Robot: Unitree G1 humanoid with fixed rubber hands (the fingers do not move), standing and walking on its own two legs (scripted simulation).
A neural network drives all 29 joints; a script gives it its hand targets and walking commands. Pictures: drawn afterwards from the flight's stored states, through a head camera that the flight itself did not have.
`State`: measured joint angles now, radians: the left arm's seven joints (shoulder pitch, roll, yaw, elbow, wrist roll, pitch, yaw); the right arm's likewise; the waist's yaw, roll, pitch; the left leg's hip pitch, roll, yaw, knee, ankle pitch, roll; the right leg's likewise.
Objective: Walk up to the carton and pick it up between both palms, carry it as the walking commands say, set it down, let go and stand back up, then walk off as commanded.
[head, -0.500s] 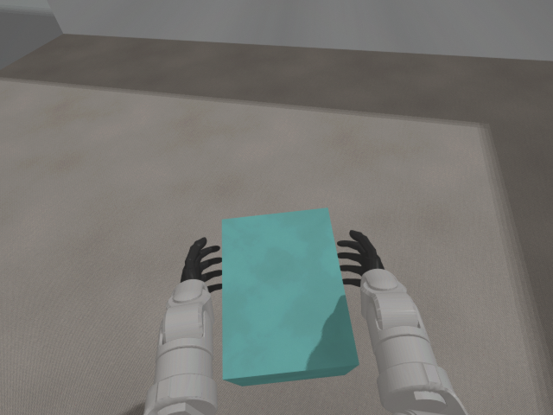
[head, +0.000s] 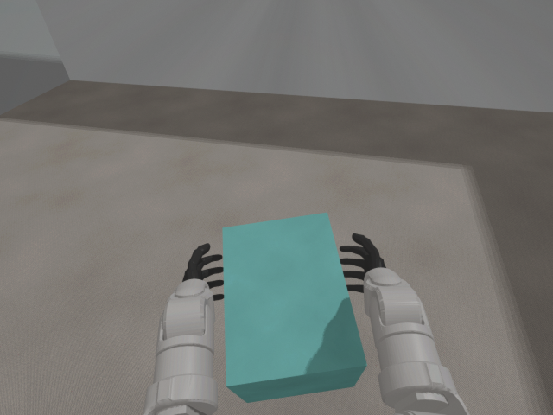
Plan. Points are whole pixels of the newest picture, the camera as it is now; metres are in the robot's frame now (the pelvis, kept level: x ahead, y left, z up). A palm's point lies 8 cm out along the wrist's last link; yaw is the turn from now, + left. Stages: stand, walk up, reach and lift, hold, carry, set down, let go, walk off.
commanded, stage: reach and lift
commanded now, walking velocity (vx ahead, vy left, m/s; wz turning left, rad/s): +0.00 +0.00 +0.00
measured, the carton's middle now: (287, 306) +0.33 +0.03 -0.03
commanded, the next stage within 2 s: hold in 1.60 s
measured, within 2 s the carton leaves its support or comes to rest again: neither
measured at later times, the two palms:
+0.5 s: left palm (210, 282) +0.31 +0.15 +0.06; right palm (391, 284) +0.31 -0.13 +0.06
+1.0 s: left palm (209, 287) +0.30 +0.15 +0.06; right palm (393, 292) +0.30 -0.13 +0.06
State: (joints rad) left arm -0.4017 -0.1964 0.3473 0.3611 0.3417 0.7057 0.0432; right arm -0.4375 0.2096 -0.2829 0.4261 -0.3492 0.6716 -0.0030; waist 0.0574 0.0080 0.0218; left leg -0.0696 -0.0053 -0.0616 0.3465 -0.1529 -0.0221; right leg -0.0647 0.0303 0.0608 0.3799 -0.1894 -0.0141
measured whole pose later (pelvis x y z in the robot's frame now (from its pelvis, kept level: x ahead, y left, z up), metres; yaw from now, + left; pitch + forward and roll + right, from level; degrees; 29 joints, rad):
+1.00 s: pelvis +0.00 +0.01 +0.00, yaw +0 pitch -9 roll +0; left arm -0.39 -0.19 0.28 0.35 0.34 0.76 0.03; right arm -0.38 0.19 -0.26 0.35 -0.34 0.75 0.00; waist -0.01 0.00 0.03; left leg -0.05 -0.02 -0.06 0.36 -0.16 -0.01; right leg -0.03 0.02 0.06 0.38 -0.19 0.00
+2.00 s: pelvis +0.00 +0.01 +0.00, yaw +0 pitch -8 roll +0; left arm -0.37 -0.18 0.25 0.32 0.32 0.75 0.01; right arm -0.34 0.17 -0.22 0.32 -0.31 0.76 -0.01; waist 0.00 0.00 0.03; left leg -0.06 -0.02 -0.06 0.37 -0.16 -0.01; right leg -0.05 0.02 0.07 0.38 -0.19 0.00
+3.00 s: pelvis -0.02 +0.01 -0.02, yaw +1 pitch +1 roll +0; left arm -0.35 -0.18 0.16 0.13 0.26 0.81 0.09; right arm -0.29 0.16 -0.13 0.13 -0.21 0.84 -0.09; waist 0.00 0.00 -0.07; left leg -0.38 -0.03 -0.07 0.60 -0.23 0.00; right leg -0.35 0.03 0.05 0.60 -0.26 0.01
